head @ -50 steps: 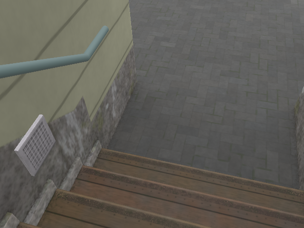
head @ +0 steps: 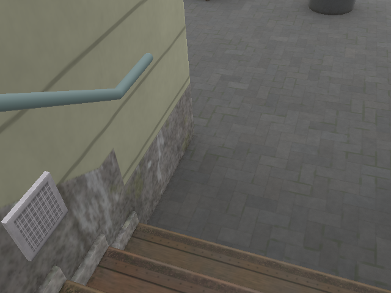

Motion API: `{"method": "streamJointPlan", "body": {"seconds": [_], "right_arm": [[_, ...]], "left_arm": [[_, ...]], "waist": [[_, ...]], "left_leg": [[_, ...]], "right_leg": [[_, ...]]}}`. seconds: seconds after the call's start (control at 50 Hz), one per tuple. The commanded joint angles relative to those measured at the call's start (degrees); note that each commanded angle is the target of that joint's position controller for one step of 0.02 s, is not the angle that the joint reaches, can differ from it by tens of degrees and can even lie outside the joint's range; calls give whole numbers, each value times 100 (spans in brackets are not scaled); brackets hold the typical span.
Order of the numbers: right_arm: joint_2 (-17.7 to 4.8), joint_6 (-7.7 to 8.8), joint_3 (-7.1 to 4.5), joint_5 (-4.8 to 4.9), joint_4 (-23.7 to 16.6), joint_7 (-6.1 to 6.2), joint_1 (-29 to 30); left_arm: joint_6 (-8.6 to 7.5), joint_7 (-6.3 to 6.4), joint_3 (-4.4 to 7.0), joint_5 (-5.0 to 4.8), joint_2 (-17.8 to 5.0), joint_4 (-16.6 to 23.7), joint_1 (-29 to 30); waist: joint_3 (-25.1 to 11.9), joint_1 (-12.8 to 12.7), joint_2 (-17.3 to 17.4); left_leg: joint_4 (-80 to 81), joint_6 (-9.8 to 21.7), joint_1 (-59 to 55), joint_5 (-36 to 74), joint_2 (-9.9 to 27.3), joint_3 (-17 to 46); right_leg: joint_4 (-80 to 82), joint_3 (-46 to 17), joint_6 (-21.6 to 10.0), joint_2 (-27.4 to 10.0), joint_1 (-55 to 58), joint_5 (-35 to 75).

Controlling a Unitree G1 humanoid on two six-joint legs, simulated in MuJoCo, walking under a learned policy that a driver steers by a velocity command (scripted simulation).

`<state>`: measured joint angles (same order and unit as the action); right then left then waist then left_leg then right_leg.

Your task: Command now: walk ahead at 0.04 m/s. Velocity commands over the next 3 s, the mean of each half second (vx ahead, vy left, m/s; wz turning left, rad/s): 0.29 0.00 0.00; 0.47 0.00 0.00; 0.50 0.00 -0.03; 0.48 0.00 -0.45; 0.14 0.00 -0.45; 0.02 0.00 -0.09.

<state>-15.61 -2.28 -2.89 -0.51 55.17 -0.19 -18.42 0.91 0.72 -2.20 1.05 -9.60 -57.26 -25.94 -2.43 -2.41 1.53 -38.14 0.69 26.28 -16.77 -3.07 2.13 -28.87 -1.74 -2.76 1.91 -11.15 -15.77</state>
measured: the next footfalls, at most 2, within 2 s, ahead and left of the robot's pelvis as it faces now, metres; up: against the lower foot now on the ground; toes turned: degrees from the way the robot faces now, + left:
left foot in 0.32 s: +0.11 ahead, +0.09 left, +0.00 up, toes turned +0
right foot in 0.78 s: +0.41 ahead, -0.06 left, -0.17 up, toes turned -2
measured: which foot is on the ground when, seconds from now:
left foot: up 0.00-0.30, down 0.32-0.78, up 0.80-1.00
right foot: down 0.00-0.34, up 0.36-0.76, down 0.78-1.00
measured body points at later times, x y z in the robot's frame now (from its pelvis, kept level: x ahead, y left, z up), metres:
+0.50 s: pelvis +0.15 +0.03 -0.01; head +0.16 +0.04 +0.44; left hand +0.15 +0.27 -0.16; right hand +0.14 -0.23 -0.15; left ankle +0.07 +0.09 -0.74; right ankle +0.18 -0.10 -0.68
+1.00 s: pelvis +0.41 -0.01 -0.19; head +0.41 +0.00 +0.26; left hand +0.35 +0.23 -0.34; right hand +0.44 -0.25 -0.34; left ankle +0.50 +0.14 -0.80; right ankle +0.37 -0.06 -0.91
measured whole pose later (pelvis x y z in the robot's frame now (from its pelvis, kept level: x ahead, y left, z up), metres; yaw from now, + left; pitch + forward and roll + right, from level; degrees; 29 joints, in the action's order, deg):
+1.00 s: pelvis +0.41 -0.01 -0.19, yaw +1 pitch -1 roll +0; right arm -10.1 -0.1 -2.4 -2.5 59.0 0.9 -15.3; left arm -3.8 -0.5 1.0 1.2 -10.7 -61.9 -25.9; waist 0.5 1.6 -0.6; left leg -76.0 3.6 45.9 -11.1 1.7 1.7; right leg -35.4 4.8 -5.7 4.5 -12.1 -22.5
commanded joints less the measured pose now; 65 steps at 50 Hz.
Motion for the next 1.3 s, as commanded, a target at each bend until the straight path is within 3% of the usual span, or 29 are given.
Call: {"method": "streamJointPlan", "body": {"seconds": [0.02, 0.2, 0.3, 0.32, 0.34, 0.38, 0.44, 0.5, 0.56, 0.6, 0.66, 0.72, 0.76, 0.78, 0.8, 0.82, 0.84, 0.86, 0.88, 0.92, 0.96, 1.0, 1.02, 1.06, 1.08, 1.12, 1.22, 1.26, 1.3], "right_arm": [[140, 10, 16, -71, -171, -176, 309], [157, 275, 203, -31, -672, -156, 1794], [99, 436, 122, 10, -318, 60, 428], [-46, 472, 64, -33, -199, 113, -162], [-467, 375, -93, -44, -8, 113, -485], [-532, 380, -212, 80, 246, 23, -1068], [-205, 503, -178, 169, 301, 75, -954], [-20, 608, -146, 29, 434, 149, -879], [464, 797, 58, 51, 543, 235, -529], [355, 824, 135, 92, 508, 212, -476], [26, 767, 142, 51, 558, 218, -779], [87, 587, 193, -235, 807, 343, -1504], [54, 468, 209, -263, 954, 433, -1702], [-154, 496, 122, -186, 947, 351, -1717], [316, 552, 99, 91, 871, 281, -1974], [-60, 595, 83, 346, 747, 344, -2325], [-233, 617, 59, 265, 654, 347, -1974], [-138, 549, 92, 192, 261, 334, -1138], [-367, 390, -28, -74, 365, 285, -578], [81, 224, -28, -167, 435, 242, -431], [433, 220, 40, -94, 176, 85, -28], [569, 138, 36, -371, 428, -18, -286], [433, 100, -23, -295, 707, -65, -829], [90, 214, -141, -174, 269, -58, 438], [75, 309, -125, -211, 129, -40, 1153], [224, 449, -48, -296, 25, -105, 1473], [56, 468, 5, 84, -508, -137, 2435], [-37, 475, 34, 62, -551, -77, 2185], [-209, 459, -37, 19, -110, 16, 747]], "left_arm": [[-237, 1, 75, -52, -454, 327, 509], [-395, 24, 248, 80, -579, -243, -1035], [-437, 59, 214, -72, -394, -246, -809], [-494, 59, 203, -100, -258, -142, -653], [-527, 1, 173, -113, 42, -24, -674], [-434, 44, 501, 59, -879, 252, 163], [-301, -68, 560, 212, -561, 216, 391], [-156, -152, 629, 222, -453, 122, 374], [-313, -278, 604, 210, -423, 352, 1209], [-350, -410, 472, 207, -93, 312, 1245], [-288, -356, 410, 177, -282, 655, 2064], [-326, -239, 393, 44, -464, 777, 2255], [-414, -122, 507, 107, -728, 209, 721], [-386, -119, 605, 20, -895, -101, -184], [-386, -199, 695, 33, -1366, -352, -1225], [-331, -306, 684, -35, -1386, -264, -1300], [-284, -313, 717, -111, -1318, -165, -1210], [-318, -146, 800, -62, -1505, -131, -780], [-254, -42, 650, -90, -954, -91, -463], [-412, -110, 472, 157, -584, -321, -560], [-639, -110, 351, 26, -550, -42, 474], [-645, -82, 390, -82, -885, -96, 489], [-618, -83, 477, -44, -1078, -83, 322], [-617, 28, 330, -146, -463, -310, -230], [-620, 61, 329, -65, -503, -352, -511], [-661, 103, 328, 34, -573, -309, -321], [-649, 86, 365, 211, -667, -464, -720], [-569, 139, 400, 192, -782, -501, -849], [-409, 209, 408, 217, -842, -588, -976]], "waist": [[856, 316, -1053], [1038, -487, -1193], [391, 282, -742], [75, 552, -456], [104, 657, 580], [958, 936, 403], [1016, 504, 253], [831, 111, 429], [929, -49, 183], [580, 65, 19], [1073, 513, 224], [1268, 966, 128], [794, 467, -189], [248, -24, -621], [-771, -101, -1582], [-1703, -124, -1203], [-1558, -331, -623], [-1196, -381, -1153], [-254, -96, 54], [891, 228, 242], [1296, 811, 218], [767, 852, -715], [373, 946, -859], [1020, 527, -442], [1107, 155, -426], [1093, 123, -277], [1693, -594, -409], [1532, -740, -439], [995, -289, -403]], "left_leg": [[-402, -79, -97, 581, -142, -61], [667, 210, 162, 72, -126, -417], [1631, 506, -2921, 325, 363, -66], [1394, 604, -4117, 183, 914, 476], [1379, 1124, -4791, -418, 1557, 1739], [1907, 1634, -4513, -248, 2152, 2818], [1889, 1436, -3416, 1221, 1883, 2057], [1794, 1232, -1995, 2617, 1373, 1125], [1066, 768, -427, 1581, 443, 137], [736, 609, 839, 699, 336, 48], [-38, 686, 431, 882, 490, 310], [-1430, 875, -1405, 1978, 525, 604], [-3431, 1070, -1677, 3014, 586, 700], [-4990, 941, -849, 1814, 216, 432], [-7735, 588, 1617, -3517, -484, -50], [-8634, 669, 3225, -3874, -195, 60], [-8348, 817, 3840, -3452, 52, -21], [-8142, 605, 4424, -2765, 147, -229], [-7612, 482, 4219, -2222, 280, -211], [-6376, 459, 3436, -1114, 482, 502], [-2954, 191, 1758, 1121, 607, 195], [-2431, 154, -109, 2167, 489, -368], [-3016, 224, -209, 2843, 462, -303], [-1684, 401, 2025, 3739, 783, 170], [-1339, 352, 2429, 3756, 724, 97], [-283, 300, 1382, 4854, 666, -103], [1152, 168, 943, 4129, 762, -184], [1812, 206, 344, 3604, 797, -216], [2344, 297, -1093, 3135, 860, -278]], "right_leg": [[2152, -1820, -10, -1048, -1161, -2622], [1707, -2045, -688, -1243, 581, -923], [604, -1393, -703, -1064, -317, 1185], [-24, -1039, -640, -876, -1133, 448], [-637, -470, -436, -267, -2490, -844], [-2173, -57, -217, -248, -4063, -1623], [-3114, 1, 40, -513, -3859, -1070], [-3470, 74, -18, -501, -2908, 517], [-1343, 234, -58, -275, -1735, 3773], [-1110, 577, -50, 83, 89, 5398], [-593, 643, -23, 80, -263, 4500], [1088, 325, -96, -280, -1162, 3771], [1846, 503, -206, -329, -101, 3616], [2207, 310, -252, -631, 1463, 3997], [-492, -679, -861, -1823, 4276, 7589], [-1678, -1150, -1200, -2491, 5767, 7560], [-1020, -1129, -1394, -2568, 5206, 5910], [92, -2265, -2172, -3041, 4244, 2718], [646, -1996, -1929, -2590, 2748, 1786], [229, -1752, -1604, -2255, 243, 1819], [920, -644, -866, -1295, -2011, 1131], [800, -537, -931, -1106, -2621, 2286], [432, -641, -916, -1235, -2193, 2500], [21, -975, -940, -1062, -517, 850], [-145, -1240, -986, -1083, -45, 365], [-383, -1047, -967, -949, -817, -452], [-1274, -1072, -972, -928, -363, 226], [-1765, -939, -918, -861, 46, 1100], [-3317, -847, -907, -797, 122, 2347]]}}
